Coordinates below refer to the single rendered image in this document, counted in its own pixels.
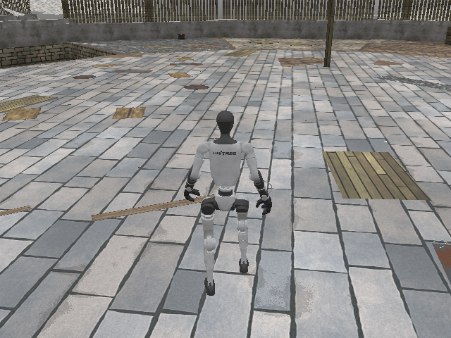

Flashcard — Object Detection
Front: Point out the robot left thigh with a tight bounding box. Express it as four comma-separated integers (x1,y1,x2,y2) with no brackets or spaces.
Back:
201,197,216,251

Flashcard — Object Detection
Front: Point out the right robot forearm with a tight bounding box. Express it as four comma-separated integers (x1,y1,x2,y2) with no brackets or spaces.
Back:
254,170,269,201

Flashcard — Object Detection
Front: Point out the left robot upper arm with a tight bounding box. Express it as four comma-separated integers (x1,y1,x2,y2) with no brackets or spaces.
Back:
190,142,211,180

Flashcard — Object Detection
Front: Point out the left robot forearm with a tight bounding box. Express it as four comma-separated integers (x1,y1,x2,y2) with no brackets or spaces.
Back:
185,169,197,192

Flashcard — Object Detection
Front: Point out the right robot upper arm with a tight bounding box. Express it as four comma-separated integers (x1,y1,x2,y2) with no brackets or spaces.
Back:
240,142,260,181

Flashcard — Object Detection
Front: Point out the robot left hand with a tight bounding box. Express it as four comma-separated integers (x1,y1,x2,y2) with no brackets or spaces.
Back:
184,189,200,202

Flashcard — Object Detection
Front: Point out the robot right hand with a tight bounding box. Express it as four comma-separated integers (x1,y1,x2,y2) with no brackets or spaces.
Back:
256,197,272,215

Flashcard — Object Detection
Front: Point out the robot left foot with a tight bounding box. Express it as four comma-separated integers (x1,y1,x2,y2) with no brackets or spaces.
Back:
204,277,215,296

